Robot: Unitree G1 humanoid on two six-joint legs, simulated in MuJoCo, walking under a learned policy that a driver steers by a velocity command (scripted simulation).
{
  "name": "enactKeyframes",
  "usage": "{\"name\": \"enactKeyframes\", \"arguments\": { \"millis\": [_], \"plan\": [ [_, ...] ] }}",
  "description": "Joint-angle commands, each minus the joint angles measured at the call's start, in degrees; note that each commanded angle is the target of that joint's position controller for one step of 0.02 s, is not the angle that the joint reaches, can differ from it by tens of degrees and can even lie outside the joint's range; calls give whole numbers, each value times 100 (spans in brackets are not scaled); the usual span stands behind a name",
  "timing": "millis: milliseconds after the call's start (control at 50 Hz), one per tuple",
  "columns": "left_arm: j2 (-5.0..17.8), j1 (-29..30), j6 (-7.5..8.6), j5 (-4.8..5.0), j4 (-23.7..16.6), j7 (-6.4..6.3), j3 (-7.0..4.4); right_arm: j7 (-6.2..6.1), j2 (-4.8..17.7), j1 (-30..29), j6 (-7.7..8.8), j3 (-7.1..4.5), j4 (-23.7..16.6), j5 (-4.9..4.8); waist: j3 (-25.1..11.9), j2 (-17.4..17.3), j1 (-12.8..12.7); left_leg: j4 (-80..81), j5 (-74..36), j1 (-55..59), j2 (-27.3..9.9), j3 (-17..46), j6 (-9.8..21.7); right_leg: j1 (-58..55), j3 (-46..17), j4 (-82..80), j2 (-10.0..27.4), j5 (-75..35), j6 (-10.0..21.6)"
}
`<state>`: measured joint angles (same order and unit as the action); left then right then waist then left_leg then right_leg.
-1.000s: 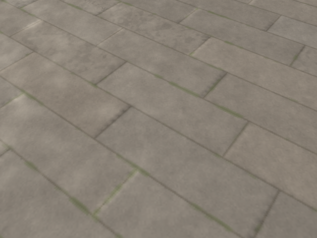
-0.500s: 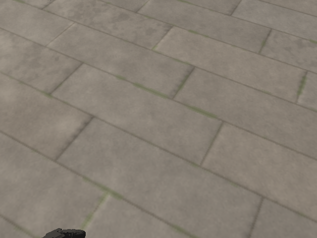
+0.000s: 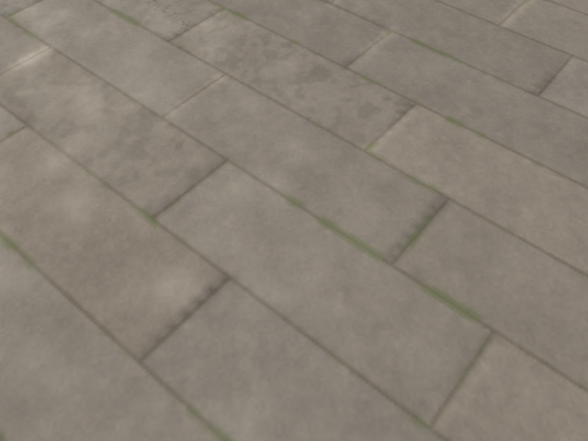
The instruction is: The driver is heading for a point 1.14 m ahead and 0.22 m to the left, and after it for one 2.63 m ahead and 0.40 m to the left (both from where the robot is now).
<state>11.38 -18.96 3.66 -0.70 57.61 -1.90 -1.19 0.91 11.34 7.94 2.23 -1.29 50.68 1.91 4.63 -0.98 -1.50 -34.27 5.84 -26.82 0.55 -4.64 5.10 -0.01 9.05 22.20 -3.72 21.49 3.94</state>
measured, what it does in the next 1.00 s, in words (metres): steps on the spot, turning left: left foot, then right foot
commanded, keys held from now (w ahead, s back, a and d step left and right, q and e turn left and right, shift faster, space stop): q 0.06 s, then s+q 0.40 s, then q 0.08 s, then no key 0.38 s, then w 0.08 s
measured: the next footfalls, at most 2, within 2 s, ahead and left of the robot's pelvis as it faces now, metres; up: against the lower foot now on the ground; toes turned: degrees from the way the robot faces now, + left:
left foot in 0.02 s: +0.16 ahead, +0.07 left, +0.00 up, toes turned +3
right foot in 0.60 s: +0.03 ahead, -0.14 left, +0.00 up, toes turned +25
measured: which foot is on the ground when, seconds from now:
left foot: up 0.00-0.00, down 0.02-0.62, up 0.64-0.98, down 1.00-1.00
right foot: down 0.00-0.04, up 0.06-0.58, down 0.60-1.00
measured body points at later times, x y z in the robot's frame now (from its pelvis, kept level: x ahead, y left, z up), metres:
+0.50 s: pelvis +0.01 -0.02 +0.00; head +0.05 +0.00 +0.45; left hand +0.06 +0.27 -0.13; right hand +0.19 -0.27 -0.11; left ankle +0.12 +0.06 -0.73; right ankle +0.03 -0.17 -0.68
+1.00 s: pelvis -0.04 -0.07 +0.01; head -0.02 -0.08 +0.46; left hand -0.07 +0.20 -0.12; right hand +0.14 -0.28 -0.13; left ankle -0.14 +0.01 -0.73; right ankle +0.00 -0.15 -0.73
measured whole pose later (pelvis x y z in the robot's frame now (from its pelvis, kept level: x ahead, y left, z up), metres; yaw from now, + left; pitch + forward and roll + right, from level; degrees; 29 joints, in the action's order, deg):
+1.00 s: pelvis -0.04 -0.07 +0.01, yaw +24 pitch +0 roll +1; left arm 12.6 -14.1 -0.9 -1.4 49.1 -1.6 -1.1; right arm -1.7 14.8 12.5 -3.4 -2.6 53.0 0.1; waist 0.9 -1.1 -0.9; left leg -24.2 21.2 -5.1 2.6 3.3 -0.2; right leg 12.3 -0.1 26.9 -2.0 14.3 2.7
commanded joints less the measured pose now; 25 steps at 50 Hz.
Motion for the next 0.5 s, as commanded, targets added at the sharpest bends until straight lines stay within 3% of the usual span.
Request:
{"name": "enactKeyframes", "arguments": {
  "millis": [20,40,60,80,100,120,140,160,220,300,420,500],
  "plan": [
    [1027,-59,-59,24,-251,-106,-251,-62,836,1356,159,-277,70,60,-859,119,658,926,-1455,1621,-31,368,393,373,-107,2419,1231,-4693,104],
    [828,-238,-65,7,-506,-92,-221,-112,1467,1638,173,-437,3,51,-1388,-826,580,508,-4821,2772,-1444,1979,925,1583,137,4312,567,-1312,-145],
    [575,-556,-160,88,-595,-38,-194,-109,1625,1614,49,-500,-30,-183,-2165,-1314,363,801,-5845,3475,-2365,3524,2021,2659,-595,5502,-273,1609,-278],
    [696,-421,-271,-76,-534,-32,-199,-89,1418,1252,-45,-481,-164,-332,-1872,-405,306,1061,-4543,2875,-2234,3165,1983,2780,-1101,5629,205,1404,-330],
    [687,56,-325,-69,-638,-33,-216,-120,1135,811,-123,-415,-282,-259,-1074,-146,293,1317,-3584,2104,-1912,2802,1800,2998,-1095,5521,293,1076,-380],
    [683,322,-359,-72,-706,-54,-230,-156,940,557,-201,-356,-318,-175,-588,104,179,1507,-3000,1571,-1570,2471,1496,3060,-1121,5139,426,759,-422],
    [733,402,-428,-107,-783,-73,-250,-192,880,482,-241,-343,-349,-164,-493,24,117,1558,-2823,1305,-1300,2223,1289,2964,-1143,4836,491,518,-460],
    [685,292,-522,-136,-769,-75,-248,-197,882,459,-270,-344,-367,-128,-631,-77,67,1545,-2852,1199,-1150,2078,1178,2791,-1094,4795,412,384,-496],
    [628,271,-696,-51,-867,-86,-258,-152,1101,446,-301,-409,-470,-116,-1018,-118,38,1479,-2782,1257,-1015,2073,983,2717,-1131,4666,272,262,-578],
    [699,682,-842,-42,-1100,-129,-288,-166,1212,408,-414,-453,-586,-104,-985,-412,189,1617,-1467,1351,-896,2431,691,3006,-1240,4312,225,100,-633],
    [757,905,-856,22,-1289,-160,-290,-174,1271,423,-515,-508,-671,-77,-964,-648,380,1889,-70,1677,-903,3168,509,2986,-1360,3597,92,224,-577],
    [801,648,-796,86,-1302,-144,-287,-134,1295,309,-583,-547,-687,-67,-1031,-800,362,2269,1015,1528,-770,3438,344,2252,-1293,2629,-93,404,-386]
  ]
}}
